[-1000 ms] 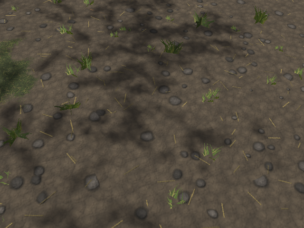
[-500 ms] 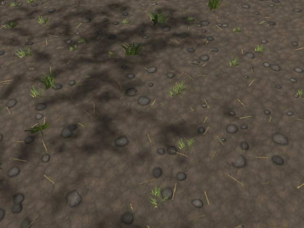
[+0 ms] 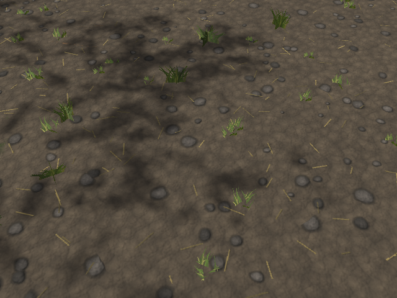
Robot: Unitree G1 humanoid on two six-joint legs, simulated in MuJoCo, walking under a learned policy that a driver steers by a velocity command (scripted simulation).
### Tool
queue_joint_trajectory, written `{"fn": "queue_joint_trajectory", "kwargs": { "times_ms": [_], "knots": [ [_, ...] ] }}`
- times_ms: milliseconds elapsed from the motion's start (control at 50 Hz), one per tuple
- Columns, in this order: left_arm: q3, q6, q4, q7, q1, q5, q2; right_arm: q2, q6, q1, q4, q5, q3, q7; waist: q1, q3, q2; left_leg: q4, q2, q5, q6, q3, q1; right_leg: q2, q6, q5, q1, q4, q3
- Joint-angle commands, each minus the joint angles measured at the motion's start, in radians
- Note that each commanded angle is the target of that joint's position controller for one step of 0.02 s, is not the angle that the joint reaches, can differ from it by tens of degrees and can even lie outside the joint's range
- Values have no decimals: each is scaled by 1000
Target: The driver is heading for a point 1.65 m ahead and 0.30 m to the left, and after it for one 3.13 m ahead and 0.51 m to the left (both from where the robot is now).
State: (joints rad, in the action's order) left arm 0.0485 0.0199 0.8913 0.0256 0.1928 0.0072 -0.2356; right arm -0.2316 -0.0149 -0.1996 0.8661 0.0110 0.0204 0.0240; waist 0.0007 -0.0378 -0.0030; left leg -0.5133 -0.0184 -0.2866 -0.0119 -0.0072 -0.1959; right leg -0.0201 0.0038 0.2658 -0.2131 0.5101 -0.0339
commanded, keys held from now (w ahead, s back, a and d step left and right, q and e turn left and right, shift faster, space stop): no key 0.36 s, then w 0.64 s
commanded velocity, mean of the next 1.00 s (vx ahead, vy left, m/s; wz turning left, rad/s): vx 0.21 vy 0.00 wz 0.00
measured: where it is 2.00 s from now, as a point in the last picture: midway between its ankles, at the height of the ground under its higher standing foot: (196, 220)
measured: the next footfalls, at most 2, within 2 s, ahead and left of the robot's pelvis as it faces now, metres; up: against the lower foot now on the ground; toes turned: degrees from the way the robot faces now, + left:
left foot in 1.04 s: +0.43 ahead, +0.13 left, +0.00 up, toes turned +2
right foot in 1.60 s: +0.74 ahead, -0.11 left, +0.00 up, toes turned -1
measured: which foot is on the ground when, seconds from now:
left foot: down 0.00-0.62, up 0.64-1.00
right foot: down 0.00-1.00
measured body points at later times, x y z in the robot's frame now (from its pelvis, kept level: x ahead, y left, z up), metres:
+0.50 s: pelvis +0.01 +0.00 +0.00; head +0.01 +0.00 +0.45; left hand +0.06 +0.27 -0.15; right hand +0.05 -0.26 -0.15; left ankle -0.01 +0.12 -0.73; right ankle +0.00 -0.12 -0.73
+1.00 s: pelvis +0.21 +0.01 -0.01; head +0.24 +0.01 +0.44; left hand +0.09 +0.25 -0.14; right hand +0.46 -0.20 -0.10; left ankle +0.39 +0.13 -0.72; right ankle +0.02 -0.11 -0.74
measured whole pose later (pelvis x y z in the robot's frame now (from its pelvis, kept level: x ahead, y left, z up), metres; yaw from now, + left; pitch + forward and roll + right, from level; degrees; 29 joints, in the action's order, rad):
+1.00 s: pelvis +0.21 +0.01 -0.01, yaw +0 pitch +2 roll +0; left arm 0.03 -0.08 1.10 0.02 0.50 -0.01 -0.21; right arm -0.24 -0.09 0.06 0.81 -0.03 0.02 -0.04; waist 0.10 -0.04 -0.02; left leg -0.55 -0.04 -0.02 0.05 -0.04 -0.59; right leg 0.00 0.00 0.37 0.20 0.15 0.01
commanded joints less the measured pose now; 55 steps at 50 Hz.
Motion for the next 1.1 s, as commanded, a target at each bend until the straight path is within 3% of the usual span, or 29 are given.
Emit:
{"fn": "queue_joint_trajectory", "kwargs": {
  "times_ms": [20,360,400,440,460,520,540,580,600,620,640,660,680,700,720,760,800,860,900,940,980,1000,1020,1040,1060,1080,1100],
  "knots": [
    [21,-12,-21,7,-16,-2,-103,-117,-10,-1,-28,-1,26,4,-5,27,8,99,-38,121,17,41,-24,48,19,-152,25,-83,-55],
    [12,-10,128,17,-9,-6,-94,-108,-6,-33,89,-5,17,12,-1,11,1,120,-19,135,20,27,-17,42,14,-167,39,-99,-33],
    [14,-8,149,18,17,-15,-94,-115,0,-58,109,-14,22,16,0,18,-7,116,4,-142,40,14,-28,7,28,119,18,-79,1],
    [16,-17,141,18,7,-20,-102,-134,-1,-57,100,-23,28,22,-4,-68,-25,142,-26,-429,86,75,-99,2,55,386,-99,-54,-3],
    [14,-32,133,15,-3,-23,-93,-143,-11,-74,100,-28,30,22,-11,-100,-40,165,-61,-483,111,130,-105,9,63,397,-147,-33,-8],
    [4,-83,113,-8,-36,-30,-39,-201,-41,-158,127,-39,54,12,-28,-96,-166,304,-250,-537,220,407,-14,-3,49,177,-234,160,66],
    [3,-92,111,-16,-40,-32,-40,-204,-44,-148,121,-40,57,9,-21,-105,-169,333,-287,-515,243,458,-47,18,60,154,-213,189,53],
    [2,-104,136,-25,35,-41,-31,-193,-46,-56,85,-44,53,1,43,-111,-160,306,-246,-436,209,372,-148,19,95,164,-54,44,67],
    [10,-106,176,-24,123,-41,-45,-176,-44,3,61,-48,48,-4,86,-102,-131,244,-178,-352,166,275,-232,8,99,100,108,-66,63],
    [27,-107,212,-21,220,-35,-99,-135,-49,52,35,-44,36,-7,118,-78,-28,66,-90,-203,108,146,-324,78,115,100,233,-132,-70],
    [55,-110,247,-22,357,-38,-204,-76,-66,78,-3,-36,23,-8,144,-29,238,-275,41,-115,36,-41,-487,254,205,198,388,-269,-398],
    [49,-122,242,-33,388,-21,-209,-103,-85,88,-19,-43,29,-5,149,-26,263,-509,55,-264,31,23,-625,386,291,123,433,-325,-634],
    [28,-135,223,-34,329,-12,-140,-122,-96,54,-7,-59,36,-14,99,-50,139,-644,3,-229,53,87,-694,386,286,52,440,-299,-574],
    [19,-142,203,-36,289,-13,-111,-111,-103,26,9,-64,34,-24,72,-45,103,-681,-29,-146,74,92,-722,351,256,1,443,-295,-475],
    [14,-140,193,-40,261,-16,-109,-113,-108,39,7,-57,37,-30,57,-55,73,-669,-59,-73,83,75,-749,332,228,-63,437,-307,-395],
    [-8,-124,188,-38,260,-13,-59,-108,-106,81,-5,-41,43,-44,49,-52,77,-594,-95,22,71,40,-697,273,183,-250,382,-330,-246],
    [-12,-109,180,-25,268,-10,-68,-71,-95,118,-22,-35,33,-56,50,-55,86,-492,-90,95,38,-3,-638,238,182,-322,311,-359,-159],
    [-8,-105,160,-5,259,-5,-121,-31,-88,268,-83,-33,9,-58,72,-102,82,-217,-47,237,12,-54,-477,192,174,-301,140,-418,-70],
    [0,-110,170,-1,298,-14,-149,-52,-83,311,-104,-39,9,-60,76,-113,105,-120,-24,289,20,-62,-395,213,175,-285,123,-450,-61],
    [6,-112,177,-1,307,-28,-150,-79,-81,330,-121,-45,14,-65,60,-125,107,-54,-25,308,47,-37,-384,245,164,-320,185,-439,-51],
    [14,-105,173,-2,290,-27,-160,-114,-84,296,-122,-43,28,-69,17,-84,107,-23,-8,282,81,-33,-326,269,140,-522,269,-358,-31],
    [20,-98,167,-3,277,-21,-173,-137,-84,236,-108,-41,41,-68,-21,-27,124,-36,18,255,99,-48,-241,272,127,-709,300,-273,-17],
    [21,-87,161,-4,262,-13,-174,-168,-81,107,-72,-42,61,-64,-89,58,131,-48,49,227,123,-68,-84,250,108,-865,291,-115,10],
    [16,-79,149,-4,255,-5,-162,-202,-74,-59,-21,-46,82,-56,-164,154,120,-53,39,220,151,-55,148,208,80,-854,188,96,33],
    [-4,-80,123,-9,300,8,-95,-271,-68,-208,13,-27,100,-46,-172,286,-46,-40,-175,87,228,239,470,119,49,-493,-105,444,66],
    [-39,-105,131,-19,404,-6,38,-288,-70,-238,30,-17,94,-59,-102,434,-299,172,-373,-170,363,744,630,-54,16,278,-349,747,-32],
    [-12,-131,116,-26,305,-35,-74,-200,-77,-168,25,-24,70,-62,-113,301,-202,262,-334,-240,312,760,522,0,38,275,-450,863,-114]
  ]
}}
